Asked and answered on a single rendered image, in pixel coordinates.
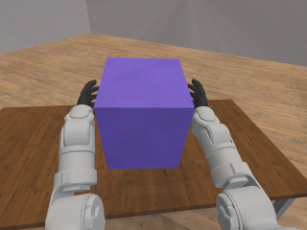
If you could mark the carton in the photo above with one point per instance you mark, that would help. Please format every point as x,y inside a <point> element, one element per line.
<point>143,110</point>

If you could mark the table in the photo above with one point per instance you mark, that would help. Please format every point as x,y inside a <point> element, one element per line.
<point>29,159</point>

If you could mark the left robot hand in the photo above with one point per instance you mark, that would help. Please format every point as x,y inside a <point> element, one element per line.
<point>85,98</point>

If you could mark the right robot hand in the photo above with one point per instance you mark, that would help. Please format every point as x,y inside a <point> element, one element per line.
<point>199,96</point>

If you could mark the left robot forearm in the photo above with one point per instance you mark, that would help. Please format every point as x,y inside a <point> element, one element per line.
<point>76,172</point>

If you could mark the left robot upper arm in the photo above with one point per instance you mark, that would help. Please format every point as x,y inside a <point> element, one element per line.
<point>76,212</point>

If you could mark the right robot forearm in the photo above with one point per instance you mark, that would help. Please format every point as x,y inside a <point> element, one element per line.
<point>228,171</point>

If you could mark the right robot upper arm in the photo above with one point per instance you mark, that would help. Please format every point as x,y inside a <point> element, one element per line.
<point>246,208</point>

